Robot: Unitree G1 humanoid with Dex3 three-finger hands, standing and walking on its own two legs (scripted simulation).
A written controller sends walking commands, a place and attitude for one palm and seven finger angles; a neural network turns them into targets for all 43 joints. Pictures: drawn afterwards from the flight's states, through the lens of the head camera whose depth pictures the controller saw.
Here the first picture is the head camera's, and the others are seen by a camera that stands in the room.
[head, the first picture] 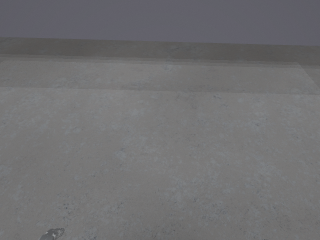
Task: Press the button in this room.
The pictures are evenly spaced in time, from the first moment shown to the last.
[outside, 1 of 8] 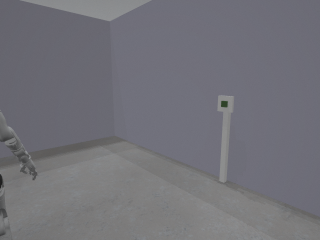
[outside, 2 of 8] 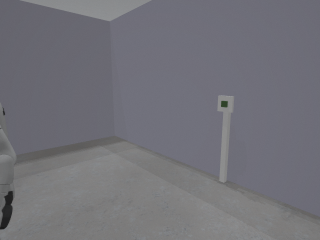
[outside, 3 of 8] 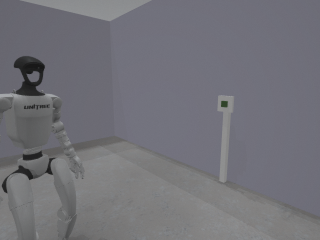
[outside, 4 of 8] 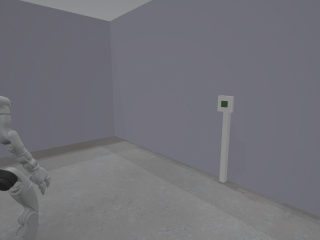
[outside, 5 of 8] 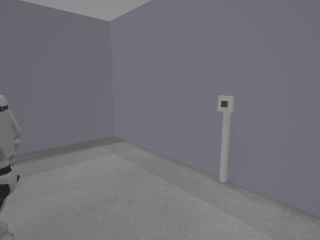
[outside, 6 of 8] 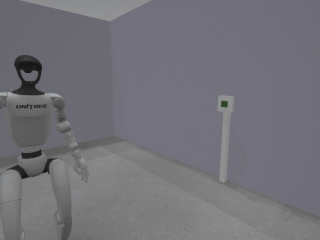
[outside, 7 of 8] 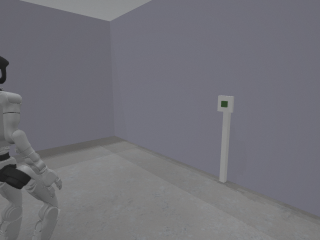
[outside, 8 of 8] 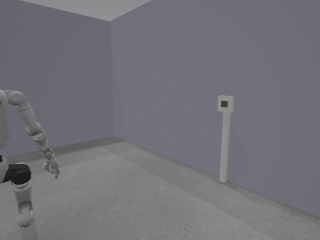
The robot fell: no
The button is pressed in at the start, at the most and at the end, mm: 0 0 0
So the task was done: no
